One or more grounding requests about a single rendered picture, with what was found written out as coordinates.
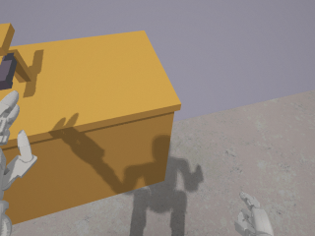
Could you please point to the robot right hand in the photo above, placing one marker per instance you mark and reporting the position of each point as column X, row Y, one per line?
column 257, row 221

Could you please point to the left robot forearm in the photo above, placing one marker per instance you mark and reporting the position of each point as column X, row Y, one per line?
column 6, row 225

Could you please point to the robot left hand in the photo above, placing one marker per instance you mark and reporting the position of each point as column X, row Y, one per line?
column 21, row 164

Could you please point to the counter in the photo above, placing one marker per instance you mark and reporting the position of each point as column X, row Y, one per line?
column 98, row 112

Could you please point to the tap lever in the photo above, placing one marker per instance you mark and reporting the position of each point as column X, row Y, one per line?
column 7, row 70

